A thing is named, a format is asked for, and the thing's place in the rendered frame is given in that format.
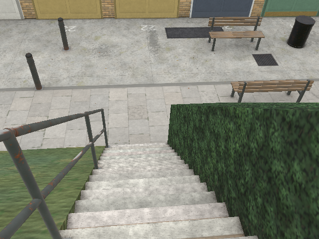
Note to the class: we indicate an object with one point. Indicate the stairs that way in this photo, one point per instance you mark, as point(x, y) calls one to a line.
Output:
point(146, 191)

